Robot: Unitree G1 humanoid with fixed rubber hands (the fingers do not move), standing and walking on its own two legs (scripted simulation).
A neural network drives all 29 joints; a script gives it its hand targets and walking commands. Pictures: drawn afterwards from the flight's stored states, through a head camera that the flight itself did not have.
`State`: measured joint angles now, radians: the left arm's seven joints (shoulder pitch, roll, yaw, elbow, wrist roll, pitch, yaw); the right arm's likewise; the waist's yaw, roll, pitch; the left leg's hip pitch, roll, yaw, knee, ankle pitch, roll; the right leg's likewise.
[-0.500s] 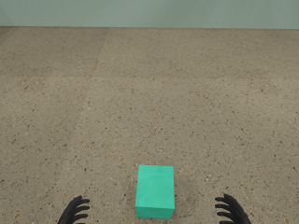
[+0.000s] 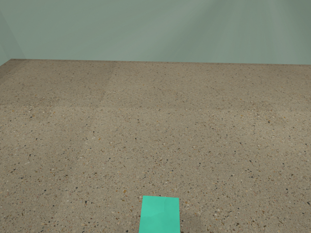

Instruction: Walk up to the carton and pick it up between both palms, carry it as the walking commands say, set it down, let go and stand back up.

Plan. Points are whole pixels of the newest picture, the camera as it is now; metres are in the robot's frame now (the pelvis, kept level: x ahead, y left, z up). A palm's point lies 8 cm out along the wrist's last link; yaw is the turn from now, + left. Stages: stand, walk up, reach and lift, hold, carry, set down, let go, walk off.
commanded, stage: stand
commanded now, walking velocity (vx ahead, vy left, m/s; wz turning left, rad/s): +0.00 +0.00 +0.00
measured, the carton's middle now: (159, 227) +0.41 -0.02 -0.65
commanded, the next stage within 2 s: none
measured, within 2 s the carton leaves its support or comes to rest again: neither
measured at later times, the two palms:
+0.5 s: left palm out of the picture +0.05 +0.28 -0.11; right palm out of the picture +0.03 -0.29 -0.10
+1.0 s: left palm out of the picture +0.01 +0.29 -0.11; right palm out of the picture +0.01 -0.30 -0.11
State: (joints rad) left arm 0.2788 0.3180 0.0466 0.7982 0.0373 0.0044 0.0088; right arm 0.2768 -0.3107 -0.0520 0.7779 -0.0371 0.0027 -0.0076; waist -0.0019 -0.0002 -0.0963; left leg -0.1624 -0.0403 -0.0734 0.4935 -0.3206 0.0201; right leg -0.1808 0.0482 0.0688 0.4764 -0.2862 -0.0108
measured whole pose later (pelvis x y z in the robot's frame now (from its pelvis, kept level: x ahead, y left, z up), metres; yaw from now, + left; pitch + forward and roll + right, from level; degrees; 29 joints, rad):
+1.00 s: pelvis -0.04 -0.01 +0.01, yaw +0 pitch -3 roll +0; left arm 0.23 0.35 0.01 1.03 0.02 -0.03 0.00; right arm 0.23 -0.34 0.00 1.04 -0.02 -0.03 0.00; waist 0.00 -0.01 -0.02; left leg -0.14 -0.04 -0.07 0.40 -0.21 0.01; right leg -0.17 0.04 0.07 0.40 -0.18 -0.01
